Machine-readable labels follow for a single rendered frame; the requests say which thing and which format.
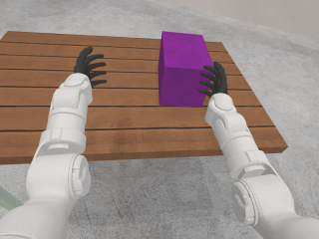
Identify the table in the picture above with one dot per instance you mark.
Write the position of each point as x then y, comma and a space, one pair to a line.
125, 119

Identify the robot left hand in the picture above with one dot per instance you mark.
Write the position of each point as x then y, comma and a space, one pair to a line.
83, 67

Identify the robot right hand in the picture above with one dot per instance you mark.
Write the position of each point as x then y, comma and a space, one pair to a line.
219, 85

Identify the right robot upper arm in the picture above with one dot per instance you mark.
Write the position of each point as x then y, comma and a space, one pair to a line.
265, 203

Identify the right robot forearm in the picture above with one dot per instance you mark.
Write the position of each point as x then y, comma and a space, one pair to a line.
243, 158

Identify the left robot forearm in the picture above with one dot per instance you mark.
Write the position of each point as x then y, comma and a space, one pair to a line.
65, 131

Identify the carton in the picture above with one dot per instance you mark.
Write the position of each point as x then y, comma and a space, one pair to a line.
181, 60

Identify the left robot upper arm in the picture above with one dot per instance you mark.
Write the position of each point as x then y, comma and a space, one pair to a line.
55, 183

